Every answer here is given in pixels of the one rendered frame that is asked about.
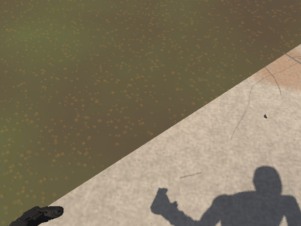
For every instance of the left robot hand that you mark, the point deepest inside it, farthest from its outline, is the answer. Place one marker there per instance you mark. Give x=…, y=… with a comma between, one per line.
x=37, y=215

